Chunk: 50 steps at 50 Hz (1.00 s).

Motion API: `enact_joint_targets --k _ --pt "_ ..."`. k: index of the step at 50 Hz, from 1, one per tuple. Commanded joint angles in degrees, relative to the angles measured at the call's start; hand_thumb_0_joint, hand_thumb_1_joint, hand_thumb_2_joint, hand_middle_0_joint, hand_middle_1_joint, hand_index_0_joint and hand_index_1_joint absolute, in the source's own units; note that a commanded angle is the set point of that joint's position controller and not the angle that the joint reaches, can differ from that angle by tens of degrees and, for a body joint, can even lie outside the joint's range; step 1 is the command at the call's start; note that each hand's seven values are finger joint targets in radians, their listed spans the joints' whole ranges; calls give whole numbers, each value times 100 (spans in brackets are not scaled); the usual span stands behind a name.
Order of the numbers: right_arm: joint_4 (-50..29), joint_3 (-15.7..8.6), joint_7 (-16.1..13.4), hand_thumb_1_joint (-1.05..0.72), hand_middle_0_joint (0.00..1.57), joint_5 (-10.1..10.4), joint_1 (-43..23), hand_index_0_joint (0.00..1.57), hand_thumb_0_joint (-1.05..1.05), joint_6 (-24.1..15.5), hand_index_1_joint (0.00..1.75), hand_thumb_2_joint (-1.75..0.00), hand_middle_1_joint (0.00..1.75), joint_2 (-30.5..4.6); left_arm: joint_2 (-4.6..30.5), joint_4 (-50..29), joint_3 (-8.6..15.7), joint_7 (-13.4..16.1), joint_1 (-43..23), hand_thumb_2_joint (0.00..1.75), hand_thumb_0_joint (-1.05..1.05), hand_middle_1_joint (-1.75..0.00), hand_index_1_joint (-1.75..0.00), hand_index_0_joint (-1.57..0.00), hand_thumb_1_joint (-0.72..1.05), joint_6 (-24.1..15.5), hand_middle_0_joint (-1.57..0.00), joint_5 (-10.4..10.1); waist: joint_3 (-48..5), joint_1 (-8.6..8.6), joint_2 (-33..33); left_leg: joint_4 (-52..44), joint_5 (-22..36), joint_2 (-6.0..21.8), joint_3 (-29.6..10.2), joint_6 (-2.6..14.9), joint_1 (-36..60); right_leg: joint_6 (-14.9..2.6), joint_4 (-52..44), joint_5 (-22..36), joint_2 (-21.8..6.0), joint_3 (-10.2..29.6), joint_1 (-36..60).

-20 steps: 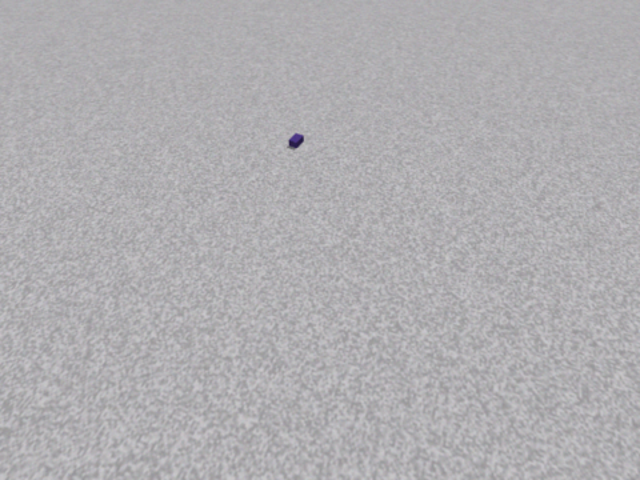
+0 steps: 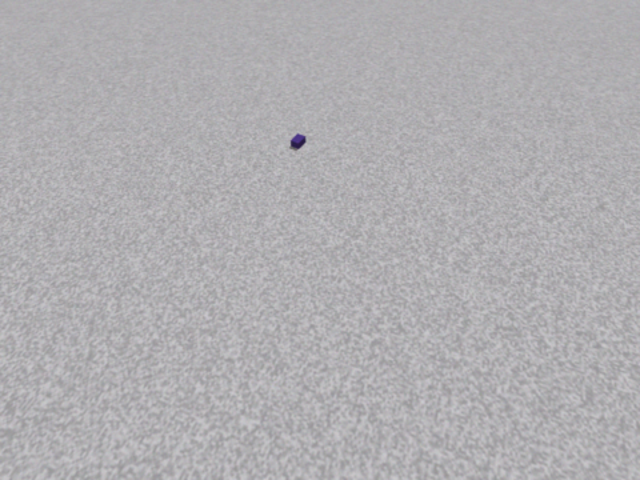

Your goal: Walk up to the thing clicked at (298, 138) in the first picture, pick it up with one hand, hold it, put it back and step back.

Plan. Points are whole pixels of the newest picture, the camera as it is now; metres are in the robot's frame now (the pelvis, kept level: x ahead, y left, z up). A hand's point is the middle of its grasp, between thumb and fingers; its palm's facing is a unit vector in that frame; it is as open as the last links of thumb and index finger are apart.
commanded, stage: stand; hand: left
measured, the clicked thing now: (298, 141) +1.72 +0.17 -0.76
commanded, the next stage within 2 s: walk up in 0.72 s
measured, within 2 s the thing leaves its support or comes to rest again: neither
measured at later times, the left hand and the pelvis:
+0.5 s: hand out of the picture +0.07 +0.25 -0.16, palm faces -0.02 -0.94 -0.34, open 7.4 cm; pelvis +0.00 +0.00 +0.00, yaw +0 degrees
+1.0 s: hand out of the picture +0.07 +0.34 -0.16, palm faces +0.26 -0.91 -0.33, open 7.4 cm; pelvis +0.06 +0.04 -0.01, yaw +13 degrees
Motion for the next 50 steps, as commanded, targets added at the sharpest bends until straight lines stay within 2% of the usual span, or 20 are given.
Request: enact_joint_targets --k 1,11,19,30,35,36,37,38,39,40,41,42,44,45,46,48,49,50 --pt "-342 -255 -55 -90 20 18 -207 20 0 -112 30 -90 30 -1220 1205 -333 226 60 -165 90 0 -30 -30 -20 90 -133 -20 -9 -459 7 -20 -257 969 708 -558 168 121 -179 -279 953 -639 487 32" --pt "-342 -249 -49 -90 20 5 -173 20 0 -93 30 -90 30 -1227 1223 -354 231 65 -205 90 0 -30 -30 -20 90 -135 -20 -9 -415 -17 14 -292 715 686 -545 149 -1 -186 -325 802 -658 509 64" --pt "-338 -247 -48 -90 20 10 -181 20 0 -104 30 -90 30 -1229 1231 -364 222 64 -201 90 0 -30 -30 -20 90 -140 -20 -7 -487 -5 9 -284 944 716 -556 157 111 -194 -275 958 -659 492 81" --pt "-328 -257 -45 -90 20 12 -138 20 0 -88 30 -90 30 -1235 1256 -352 234 67 -171 90 0 -30 -30 -20 90 -136 -20 -3 -406 -8 -35 -324 732 709 -558 156 87 -200 -340 764 -659 508 58" --pt "-349 -263 -49 -90 20 4 -188 20 0 -97 30 -90 30 -1254 1245 -388 219 62 -143 90 0 -30 -30 -20 90 -147 -20 8 -520 8 17 -284 867 728 -556 177 156 -191 -333 901 -672 507 69" --pt "-683 -715 109 -90 20 116 371 20 0 -198 30 -90 30 -2073 2062 -1038 829 -177 -347 90 0 -30 -30 -20 90 -233 -20 206 -937 168 -474 39 -1903 654 -1388 529 -1089 -388 464 -2206 -515 49 923" --pt "-819 -694 168 -90 20 64 74 20 0 -237 30 -90 30 -2087 2097 -1049 861 -249 -214 90 0 -30 -30 -20 90 -244 -20 305 -382 340 -428 129 -2450 555 -1365 444 -2373 -567 382 -3038 -762 449 1209" --pt "-1050 -610 193 -90 20 6 -310 20 0 -238 30 -90 30 -1937 2171 -1043 930 -290 181 90 0 -30 -30 -20 90 -247 -20 298 -116 608 -588 454 -1990 120 -549 99 -3512 -706 -316 -3547 -1124 580 1992" --pt "-1334 -563 215 -90 20 -11 -909 20 0 -267 30 -90 30 -1638 2318 -970 992 -311 673 90 0 -30 -30 -20 90 -237 -20 230 -74 963 -1525 1850 -1242 -273 499 -47 -4295 -1091 -1429 -4084 -2073 1490 2363" --pt "-1411 -653 205 -90 20 -77 -1001 20 0 -270 30 -90 30 -1612 2347 -1160 1007 -304 345 90 0 -30 -30 -20 90 -255 -20 171 161 954 -1692 2879 -1410 282 300 12 -4477 -1381 -1554 -3531 -2837 1949 1757" --pt "-1363 -752 235 -90 20 -58 -768 20 0 -277 30 -90 30 -1823 2284 -1322 1025 -358 10 90 0 -30 -30 -20 90 -215 -20 157 236 819 -1103 2959 -1496 476 138 -68 -4038 -1524 -1507 -3109 -2905 1991 1243" --pt "-1290 -760 302 -90 20 -59 -545 20 0 -294 30 -90 30 -1887 2156 -1423 1026 -406 -70 90 0 -30 -30 -20 90 -204 -20 192 199 680 -811 2925 -1482 544 83 -55 -3537 -1500 -1446 -2931 -2652 1713 934" --pt "-1184 -777 417 -90 20 -18 31 20 0 -298 30 -90 30 -1863 1978 -1671 1015 -431 -471 90 0 -30 -30 -20 90 -256 -20 284 -181 356 -789 2649 -1311 673 37 46 -3002 -1247 -1244 -2909 -2260 868 1048" --pt "-1133 -794 461 -90 20 6 281 20 0 -264 30 -90 30 -1803 1981 -1733 1017 -469 -687 90 0 -30 -30 -20 90 -251 -20 284 -290 230 -960 2487 -1023 611 308 39 -2669 -1120 -1184 -2851 -1959 322 937" --pt "-1117 -804 478 -90 20 36 571 20 0 -235 30 -90 30 -1775 2035 -1832 1022 -508 -919 90 0 -30 -30 -20 90 -235 -20 303 -373 67 -1217 2262 -781 584 488 28 -2142 -1013 -1086 -2781 -1782 -1 593" --pt "-1079 -861 453 -90 20 56 1053 20 0 -199 30 -90 30 -1766 2064 -1984 1038 -572 -1144 90 0 -30 -30 -20 90 -157 -20 320 -328 -199 -1093 1637 -434 417 813 -10 -880 -835 -479 -2841 -1505 -606 -495" --pt "-942 -922 384 -90 20 28 1437 20 0 -208 30 -90 30 -1780 1986 -1983 1022 -589 -1065 90 0 -30 -30 -20 90 -104 -20 297 -396 -380 -622 1306 -56 187 896 -32 23 -759 338 -2821 -1254 -895 -1148" --pt "-784 -1009 281 -90 20 -19 1902 20 0 -226 30 -90 30 -1877 1746 -1962 967 -589 -857 90 0 -30 -30 -20 90 -39 -20 300 -578 -559 140 1309 -142 -100 934 53 975 -705 1458 -2585 -924 -1107 -1751"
